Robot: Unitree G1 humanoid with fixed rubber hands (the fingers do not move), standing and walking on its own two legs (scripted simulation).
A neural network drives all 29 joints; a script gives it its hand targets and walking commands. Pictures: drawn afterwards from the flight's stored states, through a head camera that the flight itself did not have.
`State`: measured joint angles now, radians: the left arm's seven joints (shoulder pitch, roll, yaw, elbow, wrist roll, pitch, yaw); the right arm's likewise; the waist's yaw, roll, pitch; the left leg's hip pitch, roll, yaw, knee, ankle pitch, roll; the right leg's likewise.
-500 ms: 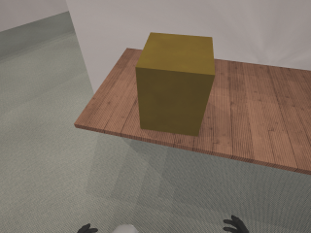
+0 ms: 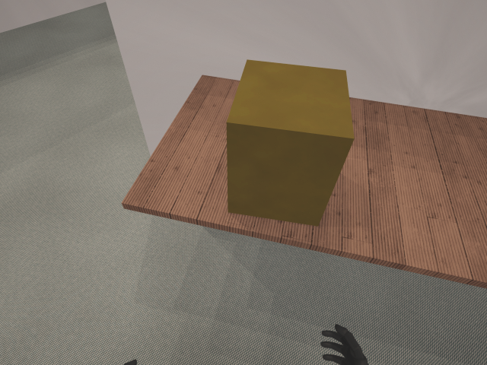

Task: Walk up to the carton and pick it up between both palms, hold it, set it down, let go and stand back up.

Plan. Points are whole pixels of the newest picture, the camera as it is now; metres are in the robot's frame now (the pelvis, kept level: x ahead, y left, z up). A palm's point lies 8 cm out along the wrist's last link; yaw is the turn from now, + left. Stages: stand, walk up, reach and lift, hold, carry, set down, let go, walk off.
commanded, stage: walk up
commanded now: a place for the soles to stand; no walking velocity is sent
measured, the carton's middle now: (283, 145) +0.53 -0.05 +0.05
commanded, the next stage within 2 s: none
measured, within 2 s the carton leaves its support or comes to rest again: neither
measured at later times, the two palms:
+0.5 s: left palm out of the picture +0.11 +0.24 -0.12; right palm out of the picture +0.09 -0.18 -0.12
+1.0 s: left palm out of the picture +0.11 +0.24 -0.13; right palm out of the picture +0.05 -0.19 -0.12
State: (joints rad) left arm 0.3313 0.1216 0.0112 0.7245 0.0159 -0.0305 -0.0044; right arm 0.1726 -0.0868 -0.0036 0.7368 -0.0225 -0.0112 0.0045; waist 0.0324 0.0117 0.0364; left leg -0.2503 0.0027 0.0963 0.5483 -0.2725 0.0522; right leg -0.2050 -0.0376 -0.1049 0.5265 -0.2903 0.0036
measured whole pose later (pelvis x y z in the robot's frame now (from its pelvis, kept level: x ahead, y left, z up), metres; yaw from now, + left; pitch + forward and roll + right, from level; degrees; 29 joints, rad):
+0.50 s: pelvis +0.02 +0.04 +0.00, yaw -3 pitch -2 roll +0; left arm 0.26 0.11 0.00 0.79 0.03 -0.01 0.03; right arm 0.28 -0.13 -0.04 0.76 -0.02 -0.01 0.00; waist -0.01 0.01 0.05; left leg -0.20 -0.04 0.17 0.50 -0.29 0.10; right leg -0.19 -0.08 -0.03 0.51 -0.29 0.07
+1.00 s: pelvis +0.02 +0.04 +0.00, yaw -7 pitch -2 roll +0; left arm 0.28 0.11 0.02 0.83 0.03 0.00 0.03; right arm 0.33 -0.16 -0.04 0.75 -0.02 0.00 0.00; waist -0.02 0.01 0.05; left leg -0.17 -0.03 0.23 0.48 -0.29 0.10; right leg -0.21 -0.07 0.04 0.54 -0.30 0.07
